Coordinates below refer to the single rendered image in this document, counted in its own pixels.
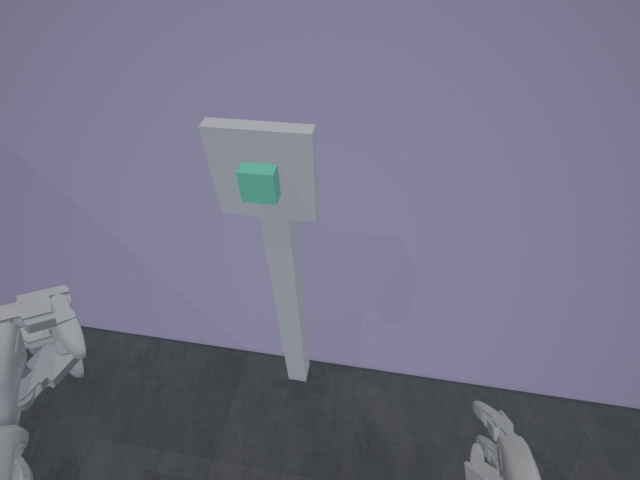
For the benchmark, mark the panel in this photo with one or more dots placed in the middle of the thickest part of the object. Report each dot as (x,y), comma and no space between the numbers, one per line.
(291,146)

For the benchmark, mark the robot left hand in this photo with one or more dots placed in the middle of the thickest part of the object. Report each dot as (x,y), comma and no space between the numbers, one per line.
(43,322)

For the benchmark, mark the robot right hand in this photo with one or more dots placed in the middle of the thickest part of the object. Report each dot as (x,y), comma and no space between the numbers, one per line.
(510,459)

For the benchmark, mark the button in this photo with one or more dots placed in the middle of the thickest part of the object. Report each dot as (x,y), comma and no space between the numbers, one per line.
(259,183)

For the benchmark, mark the robot left forearm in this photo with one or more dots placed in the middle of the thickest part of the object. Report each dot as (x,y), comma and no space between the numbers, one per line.
(13,441)

